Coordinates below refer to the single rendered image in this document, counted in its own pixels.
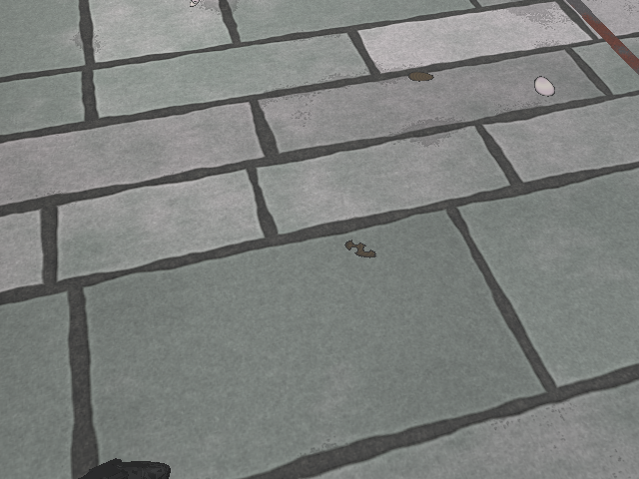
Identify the left robot hand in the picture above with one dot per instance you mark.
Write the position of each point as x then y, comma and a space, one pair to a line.
116, 469

